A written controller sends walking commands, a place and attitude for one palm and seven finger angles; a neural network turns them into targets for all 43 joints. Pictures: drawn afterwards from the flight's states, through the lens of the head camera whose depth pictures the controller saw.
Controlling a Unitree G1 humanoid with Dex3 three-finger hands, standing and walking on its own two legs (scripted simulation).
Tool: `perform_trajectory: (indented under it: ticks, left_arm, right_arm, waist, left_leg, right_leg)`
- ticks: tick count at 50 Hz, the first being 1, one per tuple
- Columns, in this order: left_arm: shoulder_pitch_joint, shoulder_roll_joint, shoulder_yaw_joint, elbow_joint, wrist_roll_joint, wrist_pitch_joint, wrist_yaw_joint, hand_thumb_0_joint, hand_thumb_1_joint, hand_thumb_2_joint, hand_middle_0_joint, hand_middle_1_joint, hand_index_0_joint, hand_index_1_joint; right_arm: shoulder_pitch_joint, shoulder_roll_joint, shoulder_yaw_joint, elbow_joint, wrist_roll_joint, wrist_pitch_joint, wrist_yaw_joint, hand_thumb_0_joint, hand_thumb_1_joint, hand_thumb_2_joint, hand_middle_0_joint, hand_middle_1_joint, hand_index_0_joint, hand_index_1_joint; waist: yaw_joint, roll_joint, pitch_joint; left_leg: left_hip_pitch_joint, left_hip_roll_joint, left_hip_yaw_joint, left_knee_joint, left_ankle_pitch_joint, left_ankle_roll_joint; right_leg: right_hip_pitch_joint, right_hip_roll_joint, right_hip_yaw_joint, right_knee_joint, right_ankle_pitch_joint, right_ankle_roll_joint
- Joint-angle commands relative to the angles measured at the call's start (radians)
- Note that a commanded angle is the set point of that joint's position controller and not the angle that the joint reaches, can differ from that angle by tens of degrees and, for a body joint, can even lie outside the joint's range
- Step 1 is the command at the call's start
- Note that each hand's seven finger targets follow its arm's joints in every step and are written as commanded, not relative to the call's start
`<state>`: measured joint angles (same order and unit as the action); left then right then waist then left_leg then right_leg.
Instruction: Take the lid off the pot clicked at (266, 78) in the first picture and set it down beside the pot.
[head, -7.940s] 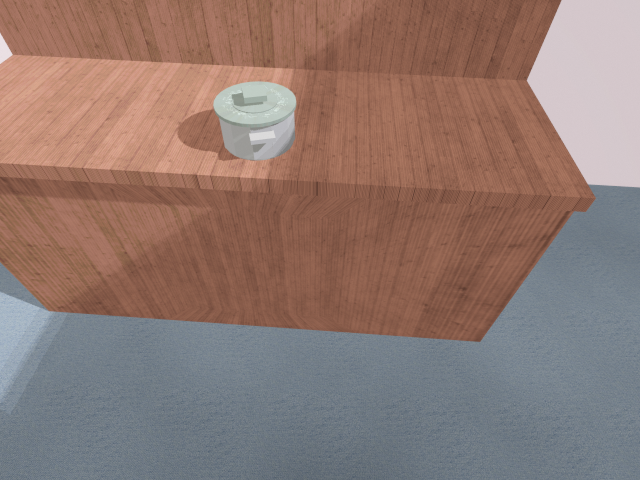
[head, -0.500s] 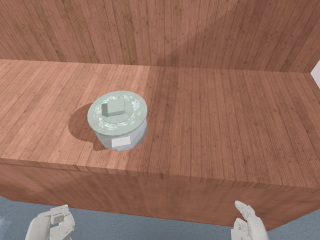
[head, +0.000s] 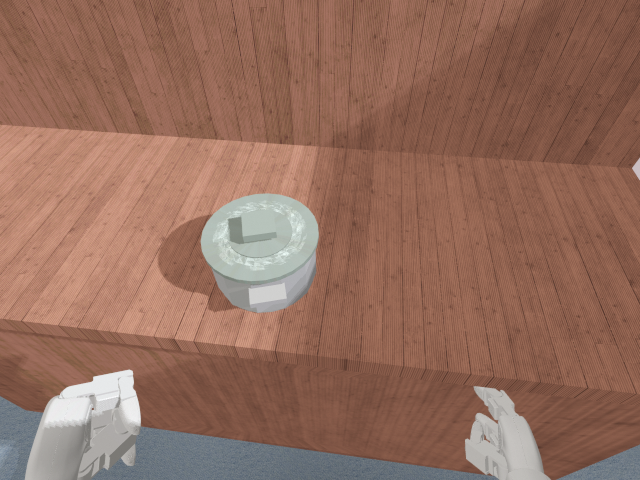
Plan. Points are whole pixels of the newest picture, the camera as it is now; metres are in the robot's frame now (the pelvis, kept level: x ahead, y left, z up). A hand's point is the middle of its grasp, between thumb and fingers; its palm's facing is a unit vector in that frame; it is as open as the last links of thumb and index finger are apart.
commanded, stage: raise the hand higher, near the body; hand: left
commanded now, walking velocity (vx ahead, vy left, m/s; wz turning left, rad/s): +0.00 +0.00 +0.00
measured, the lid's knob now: (258, 225) +0.44 +0.15 +0.05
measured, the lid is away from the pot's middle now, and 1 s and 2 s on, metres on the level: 0.00 0.00 0.00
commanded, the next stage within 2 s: reach forward and open the fingers in 0.26 s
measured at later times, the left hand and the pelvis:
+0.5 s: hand (101, 384) +0.18 +0.25 +0.09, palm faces +0.10 -0.50 -0.86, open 3.0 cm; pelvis -0.01 +0.01 +0.00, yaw -1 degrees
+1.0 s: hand (97, 363) +0.20 +0.26 +0.10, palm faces -0.26 -0.06 -0.96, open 5.8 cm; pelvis -0.03 -0.01 +0.00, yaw +0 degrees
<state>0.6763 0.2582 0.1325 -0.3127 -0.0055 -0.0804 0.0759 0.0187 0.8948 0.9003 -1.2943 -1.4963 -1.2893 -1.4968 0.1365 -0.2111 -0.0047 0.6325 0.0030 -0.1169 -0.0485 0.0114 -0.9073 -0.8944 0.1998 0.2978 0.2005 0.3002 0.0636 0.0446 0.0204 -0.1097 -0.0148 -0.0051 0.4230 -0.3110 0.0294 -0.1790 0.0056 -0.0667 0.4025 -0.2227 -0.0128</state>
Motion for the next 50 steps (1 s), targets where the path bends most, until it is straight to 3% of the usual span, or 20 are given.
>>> perform_trajectory:
  ticks: [1, 4, 10, 15, 18, 19, 20, 21, 23, 26, 28, 33, 36, 37, 39, 40, 44, 47, 48, 50]
  left_arm:
    - [0.026, 0.097, 0.087, -0.17, -0.01, -0.065, 0.005, 0.0, 0.9, 0.9, -1.3, -1.5, -1.3, -1.5]
    - [-0.056, 0.141, 0.097, -0.331, -0.009, -0.077, 0.013, 0.0, 0.9, 0.9, -1.3, -1.5, -1.3, -1.5]
    - [-0.03, 0.139, 0.144, -0.23, -0.013, -0.064, 0.018, 0.0, 0.9, 0.9, -1.3, -1.5, -1.3, -1.5]
    - [-0.116, 0.183, 0.162, -0.357, -0.015, -0.085, 0.025, 0.0, 0.9, 0.9, -1.3, -1.5, -1.3, -1.5]
    - [-0.093, 0.205, 0.207, -0.338, -0.02, -0.075, 0.034, 0.0, 0.9, 0.9, -1.3, -1.5, -1.3, -1.5]
    - [-0.167, 0.421, 0.127, -0.376, 0.42, 0.022, 0.054, 0.0, 0.879, 0.893, -1.276, -1.487, -1.276, -1.487]
    - [-0.18, 0.318, 0.103, -0.428, 0.427, 0.073, 0.058, 0.0, 0.855, 0.89, -1.253, -1.472, -1.253, -1.472]
    - [-0.196, 0.301, 0.076, -0.408, 0.43, 0.092, 0.052, 0.0, 0.83, 0.892, -1.232, -1.453, -1.232, -1.453]
    - [-0.1, 0.351, 0.086, -0.344, 0.615, 0.16, 0.042, 0.0, 0.772, 0.909, -1.2, -1.395, -1.2, -1.395]
    - [-0.172, 0.482, 0.119, -0.355, 0.746, 0.205, 0.009, 0.0, 0.674, 0.963, -1.198, -1.216, -1.198, -1.216]
    - [-0.221, 0.523, 0.121, -0.357, 0.799, 0.221, -0.02, 0.0, 0.607, 1.005, -1.176, -1.145, -1.176, -1.145]
    - [-0.187, 0.584, 0.124, -0.237, 0.773, 0.195, -0.156, 0.0, 0.444, 1.099, -1.121, -0.968, -1.121, -0.968]
    - [-0.344, 0.591, 0.076, -0.211, 0.731, 0.174, -0.252, 0.0, 0.351, 1.144, -1.086, -0.861, -1.086, -0.861]
    - [-0.395, 0.651, 0.121, -0.232, 0.727, 0.158, -0.272, 0.0, 0.321, 1.156, -1.074, -0.826, -1.074, -0.826]
    - [-0.452, 0.645, 0.114, -0.267, 0.718, 0.13, -0.291, 0.0, 0.264, 1.174, -1.048, -0.755, -1.048, -0.755]
    - [-0.462, 0.723, 0.189, -0.252, 0.72, 0.102, -0.297, 0.0, 0.236, 1.179, -1.035, -0.72, -1.035, -0.72]
    - [-0.46, 0.697, 0.211, -0.111, 0.722, 0.056, -0.31, 0.0, 0.132, 1.189, -0.981, -0.578, -0.981, -0.578]
    - [-0.535, 0.587, 0.101, -0.063, 0.707, 0.064, -0.315, 0.0, 0.051, 1.201, -0.941, -0.471, -0.941, -0.471]
    - [-0.536, 0.551, 0.074, -0.091, 0.712, 0.077, -0.314, 0.0, 0.024, 1.208, -0.928, -0.436, -0.928, -0.436]
    - [-0.642, 0.605, 0.073, -0.157, 0.713, 0.067, -0.321, 0.0, -0.033, 1.223, -0.902, -0.365, -0.902, -0.365]
  right_arm:
    - [-0.091, -0.093, -0.038, -0.158, 0.003, -0.037, 0.001, 0.0, -0.9, -0.9, 0.2, 0.3, 0.2, 0.3]
    - [-0.086, -0.099, -0.024, -0.183, 0.003, -0.052, 0.004, 0.0, -0.9, -0.9, 0.2, 0.3, 0.2, 0.3]
    - [-0.092, -0.095, -0.026, -0.152, -0.002, -0.036, 0.008, 0.0, -0.9, -0.9, 0.2, 0.3, 0.2, 0.3]
    - [-0.087, -0.108, -0.016, -0.164, 0.0, -0.052, 0.01, 0.0, -0.9, -0.9, 0.2, 0.3, 0.2, 0.3]
    - [-0.099, -0.107, -0.015, -0.158, 0.001, -0.049, 0.011, 0.0, -0.9, -0.9, 0.2, 0.3, 0.2, 0.3]
    - [-0.064, -0.19, -0.006, -0.164, -0.018, 0.019, 0.016, 0.0, -0.9, -0.9, 0.2, 0.3, 0.2, 0.3]
    - [-0.078, -0.141, -0.015, -0.215, -0.014, 0.058, 0.026, 0.0, -0.9, -0.9, 0.2, 0.3, 0.2, 0.3]
    - [-0.071, -0.145, -0.018, -0.208, -0.013, 0.078, 0.032, 0.0, -0.9, -0.9, 0.2, 0.3, 0.2, 0.3]
    - [-0.103, -0.154, -0.024, -0.234, -0.001, 0.122, 0.046, 0.0, -0.9, -0.9, 0.2, 0.3, 0.2, 0.3]
    - [-0.106, -0.184, -0.02, -0.263, 0.004, 0.197, 0.05, 0.0, -0.9, -0.9, 0.2, 0.3, 0.2, 0.3]
    - [-0.155, -0.179, -0.009, -0.288, 0.019, 0.202, 0.048, 0.0, -0.9, -0.9, 0.2, 0.3, 0.2, 0.3]
    - [-0.158, -0.187, -0.008, -0.279, 0.041, 0.17, 0.038, 0.0, -0.9, -0.9, 0.2, 0.3, 0.2, 0.3]
    - [-0.136, -0.195, -0.014, -0.259, 0.042, 0.17, 0.025, 0.0, -0.9, -0.9, 0.2, 0.3, 0.2, 0.3]
    - [-0.131, -0.201, -0.011, -0.257, 0.031, 0.17, 0.017, 0.0, -0.9, -0.9, 0.2, 0.3, 0.2, 0.3]
    - [-0.126, -0.184, -0.012, -0.275, 0.037, 0.152, 0.009, 0.0, -0.9, -0.9, 0.2, 0.3, 0.2, 0.3]
    - [-0.114, -0.192, -0.005, -0.262, 0.023, 0.154, 0.0, 0.0, -0.9, -0.9, 0.2, 0.3, 0.2, 0.3]
    - [-0.099, -0.182, -0.006, -0.241, 0.025, 0.164, 0.006, 0.0, -0.9, -0.9, 0.2, 0.3, 0.2, 0.3]
    - [-0.111, -0.182, -0.017, -0.247, 0.041, 0.171, 0.017, 0.0, -0.9, -0.9, 0.2, 0.3, 0.2, 0.3]
    - [-0.148, -0.18, -0.02, -0.264, 0.049, 0.16, 0.027, 0.0, -0.9, -0.9, 0.2, 0.3, 0.2, 0.3]
    - [-0.14, -0.186, -0.018, -0.261, 0.038, 0.165, 0.024, 0.0, -0.9, -0.9, 0.2, 0.3, 0.2, 0.3]
  waist:
    - [-0.001, -0.041, -0.047]
    - [0.0, 0.071, -0.122]
    - [0.005, -0.03, -0.072]
    - [0.008, 0.062, -0.121]
    - [0.014, 0.031, -0.109]
    - [0.004, 0.085, -0.078]
    - [0.014, 0.128, -0.081]
    - [0.005, 0.105, -0.053]
    - [0.043, 0.103, -0.093]
    - [0.045, 0.018, -0.195]
    - [0.042, 0.029, -0.228]
    - [0.029, 0.018, -0.22]
    - [-0.01, -0.019, -0.154]
    - [0.004, -0.021, -0.175]
    - [-0.005, 0.0, -0.195]
    - [0.018, -0.005, -0.226]
    - [0.027, -0.045, -0.172]
    - [0.004, -0.011, -0.111]
    - [-0.001, 0.0, -0.124]
    - [0.001, 0.026, -0.205]
  left_leg:
    - [-0.028, 0.041, -0.022, -0.044, 0.402, 0.012]
    - [0.001, 0.045, -0.032, -0.044, 0.424, 0.003]
    - [-0.015, 0.052, -0.039, -0.049, 0.444, -0.001]
    - [0.001, 0.057, -0.053, -0.054, 0.439, -0.009]
    - [-0.006, 0.059, -0.059, -0.06, 0.436, -0.013]
    - [-0.115, 0.037, -0.046, -0.04, 0.451, -0.017]
    - [-0.127, 0.04, -0.036, -0.035, 0.5, -0.028]
    - [-0.13, 0.046, -0.04, -0.032, 0.521, -0.032]
    - [-0.128, 0.049, -0.047, -0.018, 0.49, -0.034]
    - [-0.13, 0.038, -0.044, 0.0, 0.426, -0.013]
    - [-0.119, 0.032, -0.056, -0.002, 0.381, 0.0]
    - [-0.085, 0.005, -0.061, 0.013, 0.467, 0.022]
    - [-0.086, -0.002, -0.046, 0.008, 0.422, 0.036]
    - [-0.061, -0.01, -0.046, -0.004, 0.426, 0.04]
    - [-0.036, -0.005, -0.038, 0.012, 0.431, 0.049]
    - [-0.009, -0.013, -0.037, 0.002, 0.45, 0.049]
    - [-0.021, -0.019, -0.031, -0.006, 0.43, 0.042]
    - [-0.047, -0.012, -0.019, -0.022, 0.343, 0.036]
    - [-0.049, -0.012, -0.024, -0.016, 0.324, 0.035]
    - [-0.012, -0.022, -0.017, -0.025, 0.332, 0.041]
  right_leg:
    - [0.053, -0.02, 0.007, -0.037, 0.209, -0.002]
    - [0.083, -0.025, 0.017, -0.032, 0.197, -0.002]
    - [0.073, -0.016, 0.009, -0.041, 0.215, -0.007]
    - [0.093, -0.02, 0.015, -0.04, 0.185, -0.008]
    - [0.096, -0.012, 0.018, -0.043, 0.18, -0.009]
    - [0.009, 0.015, 0.069, 0.032, 0.183, -0.027]
    - [0.008, 0.001, 0.023, 0.035, 0.161, -0.036]
    - [-0.013, 0.004, 0.016, 0.035, 0.146, -0.039]
    - [-0.015, 0.026, 0.066, 0.042, 0.124, -0.052]
    - [0.028, 0.021, 0.09, 0.053, 0.142, -0.047]
    - [0.048, 0.025, 0.107, 0.047, 0.132, -0.042]
    - [0.069, 0.01, 0.1, 0.022, 0.261, -0.013]
    - [0.05, -0.012, 0.062, 0.0, 0.276, 0.012]
    - [0.053, -0.012, 0.049, -0.018, 0.271, 0.017]
    - [0.077, -0.017, 0.054, -0.013, 0.28, 0.017]
    - [0.083, -0.016, 0.05, -0.025, 0.291, 0.016]
    - [0.064, -0.014, 0.041, -0.042, 0.267, 0.01]
    - [0.025, -0.014, 0.046, -0.056, 0.193, 0.009]
    - [0.017, -0.002, 0.078, -0.057, 0.186, 0.001]
    - [0.066, -0.015, 0.057, -0.052, 0.181, 0.008]
